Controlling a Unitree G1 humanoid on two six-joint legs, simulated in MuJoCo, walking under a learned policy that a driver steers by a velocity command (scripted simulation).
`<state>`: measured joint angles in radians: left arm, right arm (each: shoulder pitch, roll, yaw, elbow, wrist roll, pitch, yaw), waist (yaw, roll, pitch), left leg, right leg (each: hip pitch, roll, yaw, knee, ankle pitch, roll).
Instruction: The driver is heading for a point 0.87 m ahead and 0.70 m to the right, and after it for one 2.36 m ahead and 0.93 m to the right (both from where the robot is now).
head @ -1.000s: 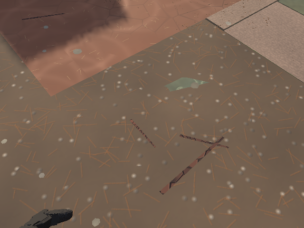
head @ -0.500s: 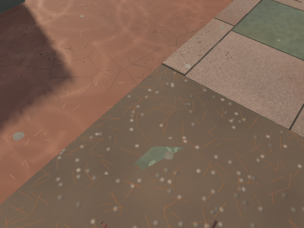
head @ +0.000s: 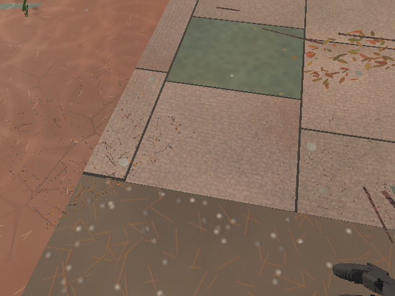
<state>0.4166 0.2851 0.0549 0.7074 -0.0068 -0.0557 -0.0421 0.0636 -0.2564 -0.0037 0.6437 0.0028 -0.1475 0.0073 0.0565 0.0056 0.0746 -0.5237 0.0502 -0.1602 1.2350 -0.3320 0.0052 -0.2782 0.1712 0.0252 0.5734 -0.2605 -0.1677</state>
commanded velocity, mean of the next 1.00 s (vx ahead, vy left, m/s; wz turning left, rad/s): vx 1.00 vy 0.00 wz -0.99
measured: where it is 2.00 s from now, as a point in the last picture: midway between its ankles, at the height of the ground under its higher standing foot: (378, 153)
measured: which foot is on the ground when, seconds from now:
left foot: up 0.00-0.22, down 0.24-0.74, up 0.76-1.00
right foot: down 0.00-0.24, up 0.26-0.72, down 0.74-1.00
